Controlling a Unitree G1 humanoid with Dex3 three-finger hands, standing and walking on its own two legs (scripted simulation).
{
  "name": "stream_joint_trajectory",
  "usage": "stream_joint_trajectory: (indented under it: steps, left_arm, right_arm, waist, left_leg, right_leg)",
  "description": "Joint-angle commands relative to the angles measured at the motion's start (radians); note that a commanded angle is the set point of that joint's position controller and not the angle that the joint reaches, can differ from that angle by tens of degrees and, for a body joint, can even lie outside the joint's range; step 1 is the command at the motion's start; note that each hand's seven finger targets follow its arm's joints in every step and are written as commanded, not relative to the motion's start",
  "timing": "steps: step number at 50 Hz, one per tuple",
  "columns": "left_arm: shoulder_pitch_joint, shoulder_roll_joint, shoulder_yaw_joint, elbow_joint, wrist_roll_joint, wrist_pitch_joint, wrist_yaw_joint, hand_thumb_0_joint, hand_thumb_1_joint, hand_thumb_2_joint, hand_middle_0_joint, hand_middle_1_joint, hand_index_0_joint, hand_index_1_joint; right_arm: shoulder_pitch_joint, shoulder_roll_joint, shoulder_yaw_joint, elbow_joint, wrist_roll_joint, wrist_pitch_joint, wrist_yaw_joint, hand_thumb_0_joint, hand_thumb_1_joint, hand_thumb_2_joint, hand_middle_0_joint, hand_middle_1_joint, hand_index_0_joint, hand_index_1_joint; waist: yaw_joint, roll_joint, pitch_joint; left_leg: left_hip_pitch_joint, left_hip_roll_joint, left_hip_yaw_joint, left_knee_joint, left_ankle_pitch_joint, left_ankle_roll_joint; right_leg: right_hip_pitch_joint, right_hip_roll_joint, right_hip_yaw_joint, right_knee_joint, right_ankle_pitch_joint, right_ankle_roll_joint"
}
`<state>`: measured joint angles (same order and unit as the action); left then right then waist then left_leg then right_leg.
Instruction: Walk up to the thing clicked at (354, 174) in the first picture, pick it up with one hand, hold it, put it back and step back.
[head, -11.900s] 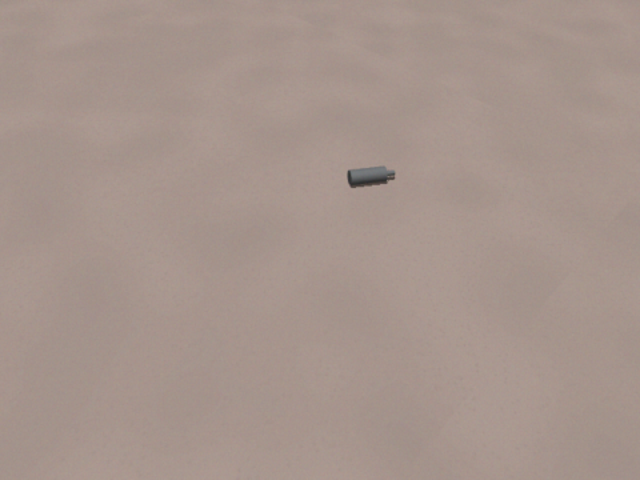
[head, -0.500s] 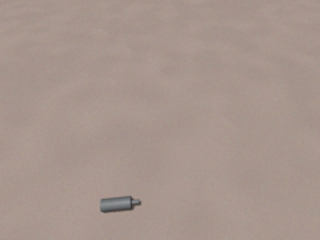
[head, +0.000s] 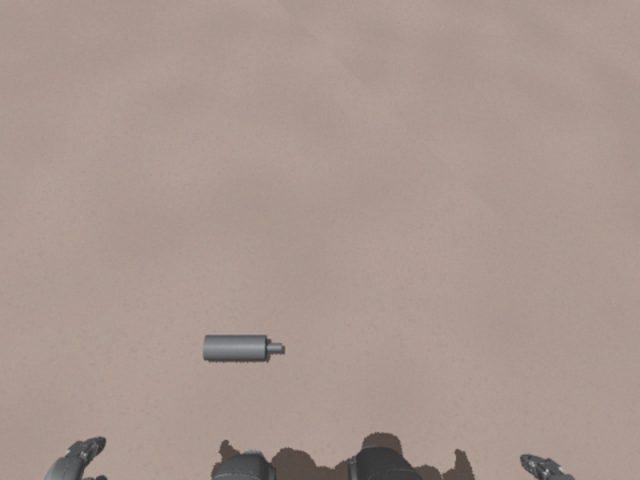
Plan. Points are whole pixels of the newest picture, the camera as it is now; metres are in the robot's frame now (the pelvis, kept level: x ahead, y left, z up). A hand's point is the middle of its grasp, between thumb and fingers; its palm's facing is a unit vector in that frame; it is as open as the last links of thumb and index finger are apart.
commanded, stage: walk up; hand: left
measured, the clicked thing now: (243, 347) +0.49 +0.18 -0.72
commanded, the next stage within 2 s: stand in 0.60 s
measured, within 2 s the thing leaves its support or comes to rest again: neither
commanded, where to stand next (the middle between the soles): +0.10 -0.01 m, yaw -2 degrees
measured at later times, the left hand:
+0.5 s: hand out of the picture +0.06 +0.25 -0.14, palm faces -0.03 -0.94 -0.33, open 7.4 cm
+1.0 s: hand out of the picture +0.07 +0.25 -0.14, palm faces -0.07 -0.94 -0.32, open 7.4 cm
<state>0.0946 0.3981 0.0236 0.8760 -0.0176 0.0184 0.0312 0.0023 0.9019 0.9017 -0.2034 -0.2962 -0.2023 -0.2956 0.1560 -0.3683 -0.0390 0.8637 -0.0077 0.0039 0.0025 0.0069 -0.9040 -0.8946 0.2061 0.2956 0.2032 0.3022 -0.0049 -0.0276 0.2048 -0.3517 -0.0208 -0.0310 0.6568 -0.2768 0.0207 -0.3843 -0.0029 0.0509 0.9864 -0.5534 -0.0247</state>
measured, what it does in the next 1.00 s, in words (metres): steps on the spot: right foot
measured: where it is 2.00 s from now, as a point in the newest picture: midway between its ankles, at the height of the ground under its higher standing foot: outside the picture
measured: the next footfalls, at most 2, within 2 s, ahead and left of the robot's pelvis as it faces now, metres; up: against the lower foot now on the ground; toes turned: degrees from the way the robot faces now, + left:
right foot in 0.12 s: +0.01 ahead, -0.13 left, +0.00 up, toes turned -1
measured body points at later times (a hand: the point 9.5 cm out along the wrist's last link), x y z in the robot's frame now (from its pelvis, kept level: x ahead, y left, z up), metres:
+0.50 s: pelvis -0.02 -0.01 +0.02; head -0.01 +0.00 +0.47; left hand +0.06 +0.30 -0.11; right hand +0.06 -0.31 -0.11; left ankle +0.04 +0.11 -0.72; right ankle -0.03 -0.13 -0.72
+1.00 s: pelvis +0.00 +0.00 +0.02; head +0.01 +0.00 +0.47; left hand +0.07 +0.30 -0.11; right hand +0.06 -0.30 -0.11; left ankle +0.04 +0.11 -0.72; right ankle -0.03 -0.13 -0.72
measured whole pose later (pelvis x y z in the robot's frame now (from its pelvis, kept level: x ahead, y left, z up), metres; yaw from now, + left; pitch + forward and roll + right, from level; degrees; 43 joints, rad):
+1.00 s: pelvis +0.00 +0.00 +0.02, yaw -1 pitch -2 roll +0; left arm 0.13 0.35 -0.01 1.13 0.01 -0.02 -0.02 0.00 0.90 0.90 -0.20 -0.30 -0.20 -0.30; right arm 0.10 -0.34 -0.01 1.14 -0.01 -0.02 0.01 0.01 -0.90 -0.89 0.20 0.30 0.20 0.30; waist -0.01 -0.01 0.06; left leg -0.20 0.00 -0.01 0.35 -0.12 0.00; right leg -0.10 -0.01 0.02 0.35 -0.22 0.02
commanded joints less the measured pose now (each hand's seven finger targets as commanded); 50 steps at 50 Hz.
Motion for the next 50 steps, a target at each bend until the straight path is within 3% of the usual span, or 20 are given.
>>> stream_joint_trajectory:
  steps: [1,3,5,6,7,8,9,10,11,12,14,16,18,29,32,37,45,47,48,50]
  left_arm:
    - [0.066,0.166,0.055,-0.023,0.005,-0.022,0.007,0.0,0.9,0.9,-0.2,-0.3,-0.2,-0.3]
    - [0.076,0.157,0.052,-0.004,0.016,-0.028,0.003,0.0,0.9,0.9,-0.2,-0.3,-0.2,-0.3]
    - [0.122,0.161,0.058,0.039,0.027,-0.035,0.003,0.0,0.9,0.9,-0.2,-0.3,-0.2,-0.3]
    - [0.11,0.194,0.062,0.043,0.041,-0.043,0.004,0.0,0.9,0.9,-0.2,-0.3,-0.2,-0.3]
    - [0.08,0.226,0.067,0.038,0.05,-0.049,0.003,0.0,0.9,0.9,-0.2,-0.3,-0.2,-0.3]
    - [-0.018,0.27,0.065,0.021,0.038,-0.047,-0.008,0.0,0.9,0.9,-0.2,-0.3,-0.2,-0.3]
    - [-0.093,0.251,0.054,0.007,0.037,-0.045,-0.019,0.0,0.9,0.9,-0.2,-0.3,-0.2,-0.3]
    - [-0.088,0.208,0.044,0.007,0.032,-0.042,-0.024,0.0,0.9,0.9,-0.2,-0.3,-0.2,-0.3]
    - [-0.058,0.182,0.039,0.025,0.026,-0.042,-0.026,0.0,0.9,0.9,-0.2,-0.3,-0.2,-0.3]
    - [-0.024,0.181,0.039,0.043,0.025,-0.044,-0.028,0.0,0.9,0.9,-0.2,-0.3,-0.2,-0.3]
    - [-0.001,0.182,0.042,0.075,0.029,-0.049,-0.031,0.0,0.9,0.9,-0.2,-0.3,-0.2,-0.3]
    - [-0.043,0.189,0.042,0.078,0.027,-0.05,-0.035,0.0,0.9,0.9,-0.2,-0.3,-0.2,-0.3]
    - [-0.036,0.177,0.037,0.093,0.02,-0.048,-0.035,0.0,0.9,0.9,-0.2,-0.3,-0.2,-0.3]
    - [-0.011,0.163,0.036,0.163,0.024,-0.04,-0.042,0.0,0.9,0.9,-0.2,-0.3,-0.2,-0.3]
    - [-0.006,0.164,0.027,0.178,0.026,-0.052,-0.042,0.0,0.9,0.9,-0.2,-0.3,-0.2,-0.3]
    - [-0.017,0.167,0.02,0.184,0.025,-0.059,-0.038,0.0,0.9,0.9,-0.2,-0.3,-0.2,-0.3]
    - [-0.005,0.164,0.015,0.194,0.023,-0.056,-0.033,0.0,0.9,0.9,-0.2,-0.3,-0.2,-0.3]
    - [-0.001,0.156,0.01,0.194,0.026,-0.057,-0.032,0.0,0.9,0.9,-0.2,-0.3,-0.2,-0.3]
    - [-0.003,0.16,0.012,0.195,0.024,-0.056,-0.032,0.0,0.9,0.9,-0.2,-0.3,-0.2,-0.3]
    - [-0.008,0.167,0.013,0.192,0.025,-0.056,-0.03,0.0,0.9,0.9,-0.2,-0.3,-0.2,-0.3]
  right_arm:
    - [0.053,-0.241,-0.062,-0.029,-0.001,-0.026,-0.03,0.0,-0.9,-0.9,0.2,0.3,0.2,0.3]
    - [0.025,-0.251,-0.059,-0.032,-0.001,-0.024,-0.03,0.0,-0.9,-0.9,0.2,0.3,0.2,0.3]
    - [-0.041,-0.249,-0.046,-0.036,0.007,-0.019,-0.025,0.0,-0.9,-0.9,0.2,0.3,0.2,0.3]
    - [-0.062,-0.222,-0.037,-0.039,0.015,-0.02,-0.022,0.0,-0.9,-0.9,0.2,0.3,0.2,0.3]
    - [-0.061,-0.185,-0.026,-0.04,0.022,-0.023,-0.02,0.0,-0.9,-0.9,0.2,0.3,0.2,0.3]
    - [-0.057,-0.186,-0.027,-0.015,0.022,-0.02,-0.024,0.0,-0.9,-0.9,0.2,0.3,0.2,0.3]
    - [-0.019,-0.195,-0.037,0.026,0.013,-0.021,-0.023,0.0,-0.9,-0.9,0.2,0.3,0.2,0.3]
    - [-0.015,-0.205,-0.037,0.043,0.007,-0.029,-0.017,0.0,-0.9,-0.9,0.2,0.3,0.2,0.3]
    - [-0.075,-0.23,-0.038,0.039,0.005,-0.038,-0.011,0.0,-0.9,-0.9,0.2,0.3,0.2,0.3]
    - [-0.115,-0.24,-0.033,0.038,0.005,-0.043,-0.006,0.0,-0.9,-0.9,0.2,0.3,0.2,0.3]
    - [-0.129,-0.212,-0.019,0.052,0.003,-0.046,0.0,0.0,-0.9,-0.9,0.2,0.3,0.2,0.3]
    - [-0.11,-0.199,-0.01,0.078,0.001,-0.048,0.0,0.0,-0.9,-0.9,0.2,0.3,0.2,0.3]
    - [-0.121,-0.202,-0.009,0.102,0.002,-0.051,0.0,0.0,-0.9,-0.9,0.2,0.3,0.2,0.3]
    - [-0.129,-0.204,-0.007,0.171,-0.003,-0.053,-0.001,0.0,-0.9,-0.9,0.2,0.3,0.2,0.3]
    - [-0.119,-0.201,-0.011,0.187,-0.002,-0.047,0.0,0.0,-0.9,-0.9,0.2,0.3,0.2,0.3]
    - [-0.108,-0.195,-0.011,0.198,-0.003,-0.047,0.001,0.0,-0.9,-0.9,0.2,0.3,0.2,0.3]
    - [-0.096,-0.198,-0.009,0.214,-0.001,-0.045,-0.001,0.0,-0.9,-0.9,0.2,0.3,0.2,0.3]
    - [-0.115,-0.196,-0.01,0.211,-0.001,-0.045,-0.001,0.0,-0.9,-0.9,0.2,0.3,0.2,0.3]
    - [-0.102,-0.197,-0.009,0.217,0.001,-0.044,-0.002,0.0,-0.9,-0.9,0.2,0.3,0.2,0.3]
    - [-0.103,-0.189,-0.008,0.218,0.0,-0.045,-0.002,0.0,-0.9,-0.9,0.2,0.3,0.2,0.3]
  waist:
    - [-0.013,0.182,-0.335]
    - [-0.004,0.192,-0.318]
    - [0.042,0.168,-0.276]
    - [0.041,0.114,-0.279]
    - [0.018,0.006,-0.259]
    - [-0.014,-0.056,-0.232]
    - [-0.05,-0.072,-0.193]
    - [-0.053,-0.037,-0.172]
    - [-0.026,0.016,-0.177]
    - [0.002,0.014,-0.193]
    - [0.017,-0.027,-0.193]
    - [0.001,-0.028,-0.177]
    - [0.007,0.008,-0.18]
    - [0.016,0.062,-0.193]
    - [0.008,0.06,-0.189]
    - [0.0,0.038,-0.205]
    - [-0.001,0.045,-0.214]
    - [0.003,0.03,-0.226]
    - [-0.003,0.037,-0.23]
    - [-0.002,0.03,-0.245]
  left_leg:
    - [0.299,0.247,-0.226,-0.086,0.679,0.179]
    - [0.248,0.246,-0.214,-0.082,0.615,0.174]
    - [0.11,0.223,-0.18,-0.062,0.465,0.124]
    - [0.032,0.195,-0.161,-0.038,0.379,0.077]
    - [-0.019,0.121,-0.108,0.008,0.248,0.028]
    - [0.102,0.048,-0.045,-0.016,-0.011,0.011]
    - [0.227,0.062,-0.044,-0.037,-0.106,0.005]
    - [0.254,0.075,-0.088,-0.133,-0.045,0.01]
    - [0.212,0.113,-0.134,-0.192,0.025,0.028]
    - [0.165,0.147,-0.161,-0.197,0.058,0.051]
    - [0.118,0.149,-0.145,-0.225,0.024,0.047]
    - [0.13,0.114,-0.108,-0.249,0.047,0.019]
    - [0.163,0.118,-0.11,-0.275,0.057,0.008]
    - [0.132,0.14,-0.146,-0.389,-0.068,0.0]
    - [0.154,0.139,-0.136,-0.39,-0.045,0.001]
    - [0.191,0.142,-0.119,-0.377,0.072,0.002]
    - [0.191,0.145,-0.113,-0.387,0.105,0.002]
    - [0.223,0.145,-0.102,-0.365,0.179,0.003]
    - [0.225,0.145,-0.103,-0.375,0.144,0.001]
    - [0.231,0.148,-0.098,-0.366,0.219,0.0]
  right_leg:
    - [0.03,-0.024,-0.016,-0.187,0.049,0.016]
    - [0.105,-0.006,-0.042,-0.322,0.086,0.016]
    - [0.247,-0.003,-0.041,-0.535,0.295,-0.004]
    - [0.312,-0.056,0.049,-0.538,0.415,-0.028]
    - [0.292,-0.166,0.207,-0.567,0.473,-0.082]
    - [0.09,-0.261,0.261,-0.578,0.411,-0.152]
    - [-0.033,-0.258,0.241,-0.57,0.341,-0.144]
    - [-0.05,-0.2,0.176,-0.563,0.298,-0.089]
    - [0.012,-0.124,0.096,-0.554,0.269,-0.043]
    - [0.087,-0.088,0.058,-0.544,0.28,-0.027]
    - [0.153,-0.094,0.081,-0.598,0.255,-0.03]
    - [0.153,-0.112,0.103,-0.623,0.269,-0.031]
    - [0.149,-0.113,0.095,-0.648,0.26,-0.028]
    - [0.23,-0.093,0.055,-0.7,0.239,-0.019]
    - [0.193,-0.104,0.068,-0.721,0.209,-0.005]
    - [0.208,-0.112,0.067,-0.719,0.291,-0.004]
    - [0.235,-0.111,0.056,-0.708,0.342,0.001]
    - [0.232,-0.115,0.056,-0.706,0.381,0.001]
    - [0.225,-0.112,0.055,-0.707,0.359,0.003]
    - [0.248,-0.116,0.051,-0.7,0.401,0.002]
